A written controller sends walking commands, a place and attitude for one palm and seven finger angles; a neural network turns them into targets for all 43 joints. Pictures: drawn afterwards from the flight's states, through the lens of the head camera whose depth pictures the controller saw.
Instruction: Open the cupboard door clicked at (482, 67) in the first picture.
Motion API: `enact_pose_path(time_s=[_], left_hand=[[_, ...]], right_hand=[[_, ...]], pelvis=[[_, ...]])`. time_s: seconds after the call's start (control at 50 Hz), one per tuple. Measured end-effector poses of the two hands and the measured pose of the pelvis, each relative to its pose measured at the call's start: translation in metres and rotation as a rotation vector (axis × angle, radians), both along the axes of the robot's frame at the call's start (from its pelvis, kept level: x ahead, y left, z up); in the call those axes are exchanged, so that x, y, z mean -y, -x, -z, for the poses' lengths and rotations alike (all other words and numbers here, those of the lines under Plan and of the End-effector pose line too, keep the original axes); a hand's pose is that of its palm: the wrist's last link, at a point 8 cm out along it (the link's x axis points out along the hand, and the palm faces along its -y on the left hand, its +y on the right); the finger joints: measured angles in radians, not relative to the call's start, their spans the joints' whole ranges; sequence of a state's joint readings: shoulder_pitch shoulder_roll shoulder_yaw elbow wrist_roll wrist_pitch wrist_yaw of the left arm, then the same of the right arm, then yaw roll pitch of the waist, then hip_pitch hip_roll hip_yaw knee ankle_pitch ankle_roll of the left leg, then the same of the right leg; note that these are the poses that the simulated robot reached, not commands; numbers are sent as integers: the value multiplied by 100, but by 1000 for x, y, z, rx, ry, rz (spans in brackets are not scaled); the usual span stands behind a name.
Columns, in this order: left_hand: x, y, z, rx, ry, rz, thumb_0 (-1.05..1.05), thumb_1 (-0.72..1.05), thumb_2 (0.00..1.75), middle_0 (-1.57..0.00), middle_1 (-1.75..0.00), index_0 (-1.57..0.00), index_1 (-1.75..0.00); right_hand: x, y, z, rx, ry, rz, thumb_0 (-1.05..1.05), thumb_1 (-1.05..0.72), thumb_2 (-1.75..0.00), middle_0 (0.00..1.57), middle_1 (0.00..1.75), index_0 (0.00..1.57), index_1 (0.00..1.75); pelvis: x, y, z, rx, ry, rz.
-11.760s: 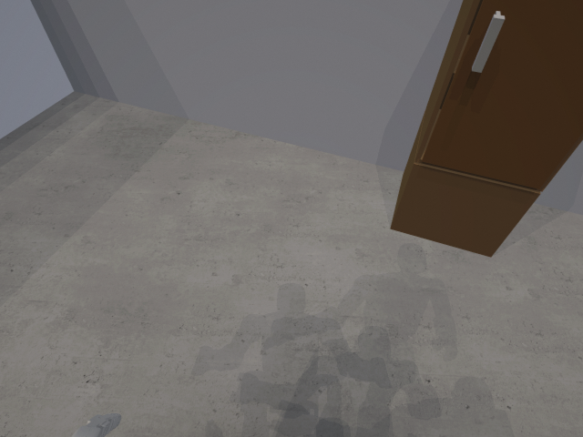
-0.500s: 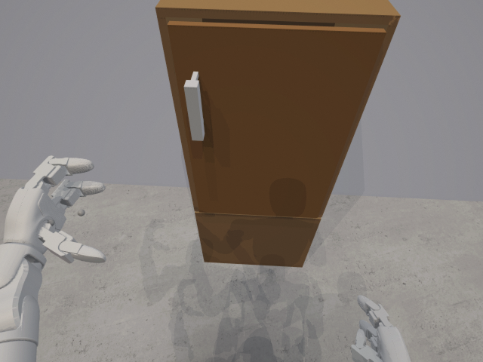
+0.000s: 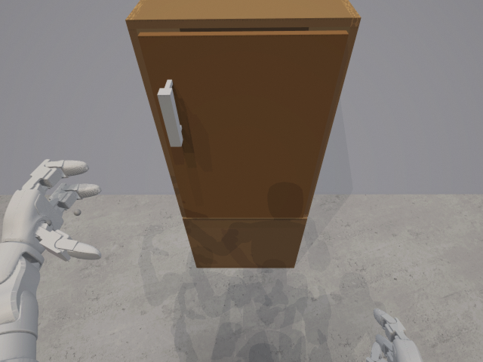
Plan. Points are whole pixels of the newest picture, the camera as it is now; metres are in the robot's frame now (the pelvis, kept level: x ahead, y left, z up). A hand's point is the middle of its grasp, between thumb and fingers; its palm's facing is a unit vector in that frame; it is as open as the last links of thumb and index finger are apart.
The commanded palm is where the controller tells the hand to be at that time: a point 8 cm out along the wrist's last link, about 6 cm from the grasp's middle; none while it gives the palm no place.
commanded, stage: raise the hand with hooked fingers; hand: left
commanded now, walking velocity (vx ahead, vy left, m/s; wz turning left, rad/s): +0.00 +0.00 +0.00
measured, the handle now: (172, 113) +0.58 +0.20 +0.10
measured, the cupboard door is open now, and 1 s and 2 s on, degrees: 0 0 0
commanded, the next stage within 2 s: move the hooked fingers beside the handle in 0.08 s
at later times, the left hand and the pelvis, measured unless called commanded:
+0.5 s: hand (96, 187) +0.35 +0.27 +0.12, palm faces +0.07 -1.00 +0.00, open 14.0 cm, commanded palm +0.32 +0.32 +0.12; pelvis +0.00 +0.00 +0.00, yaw +0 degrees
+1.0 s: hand (112, 161) +0.41 +0.27 +0.12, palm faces +0.06 -1.00 +0.02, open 14.0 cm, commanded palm +0.38 +0.32 +0.11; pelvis +0.01 +0.02 -0.01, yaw -1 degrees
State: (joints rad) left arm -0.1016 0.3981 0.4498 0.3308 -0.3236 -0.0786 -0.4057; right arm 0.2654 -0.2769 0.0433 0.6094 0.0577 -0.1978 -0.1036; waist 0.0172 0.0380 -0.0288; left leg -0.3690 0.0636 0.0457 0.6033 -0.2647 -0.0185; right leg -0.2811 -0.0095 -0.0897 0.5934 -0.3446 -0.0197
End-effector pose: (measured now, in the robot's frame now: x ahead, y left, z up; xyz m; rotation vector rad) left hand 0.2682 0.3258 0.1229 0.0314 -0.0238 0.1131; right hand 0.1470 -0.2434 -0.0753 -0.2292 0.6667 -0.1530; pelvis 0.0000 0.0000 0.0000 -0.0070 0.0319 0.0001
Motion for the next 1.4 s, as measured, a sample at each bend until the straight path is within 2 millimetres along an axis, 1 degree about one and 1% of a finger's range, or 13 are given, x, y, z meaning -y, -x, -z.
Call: enact_pose_path(time_s=[0.1, 0.26, 0.32, 0.38, 0.52, 0.6, 0.78, 0.96, 1.1, 1.2, 1.28, 1.4], left_hand=[[4, 0, -2, -10, 12, 18, -1, -50, 30, -30, -120, -30, -120], [5, -2, 6, -32, 22, 5, -1, -50, 30, -30, -120, -30, -120], [3, -10, 7, -23, 27, -3, -1, -50, 30, -30, -120, -30, -120], [3, -23, 6, -15, 29, 3, -1, -50, 30, -30, -120, -30, -120], [5, -61, 6, -37, 31, 45, -1, -50, 30, -30, -120, -30, -120], [5, -75, 5, -29, 35, 51, -1, -50, 30, -30, -120, -30, -120], [1, -92, 14, -47, 41, 37, -1, -50, 30, -30, -120, -30, -120], [7, -113, 6, -6, 42, 55, -1, -50, 30, -30, -120, -30, -120], [7, -128, 12, -51, 52, 43, -1, -50, 30, -30, -120, -30, -120], [8, -135, 7, -15, 38, 34, -1, -50, 30, -30, -120, -30, -120], [11, -144, 4, -8, 45, 42, -1, -50, 30, -30, -120, -30, -120], [15, -163, 8, -56, 43, 55, -1, -50, 30, -30, -120, -30, -120]], right_hand=[[0, -4, 1, 17, -16, 1, 1, -90, -90, 20, 30, 20, 30], [-1, -6, 2, 20, -15, -8, 1, -90, -90, 20, 30, 20, 30], [-2, -5, 3, 3, -4, -12, 1, -90, -90, 20, 30, 20, 30], [-2, -1, 5, -18, 7, -11, 1, -90, -90, 20, 30, 21, 30], [-1, 15, 11, -78, 19, 23, 1, -90, -90, 20, 30, 21, 30], [-1, 26, 14, -112, 15, 50, 1, -90, -90, 20, 30, 21, 30], [-4, 43, 20, -200, 22, 75, 1, -90, -90, 20, 30, 21, 30], [-10, 47, 23, -235, 23, 80, 1, -90, -90, 20, 30, 21, 30], [-9, 55, 25, -259, 21, 89, 1, -90, -90, 20, 30, 21, 30], [-5, 68, 29, -303, 27, 97, 1, -90, -90, 20, 30, 21, 30], [-1, 82, 33, -351, 36, 111, 1, -90, -90, 20, 30, 21, 30], [7, 107, 37, -420, 50, 149, 1, -90, -90, 20, 30, 21, 30]], pelvis=[[2, 1, 0, 1, -3, 1], [3, 3, 1, -1, -4, -1], [3, 4, 2, -4, -2, -7], [2, 5, 2, -10, 1, -11], [-5, 3, 3, -38, 4, -3], [-10, -1, 3, -51, 2, 10], [-18, -6, 5, -71, 6, 13], [-23, -7, 6, -85, 12, 10], [-23, -4, 8, -101, 13, 13], [-22, -2, 9, -111, 15, 13], [-20, 1, 11, -119, 17, 9], [-18, 5, 14, -145, 20, 8]])
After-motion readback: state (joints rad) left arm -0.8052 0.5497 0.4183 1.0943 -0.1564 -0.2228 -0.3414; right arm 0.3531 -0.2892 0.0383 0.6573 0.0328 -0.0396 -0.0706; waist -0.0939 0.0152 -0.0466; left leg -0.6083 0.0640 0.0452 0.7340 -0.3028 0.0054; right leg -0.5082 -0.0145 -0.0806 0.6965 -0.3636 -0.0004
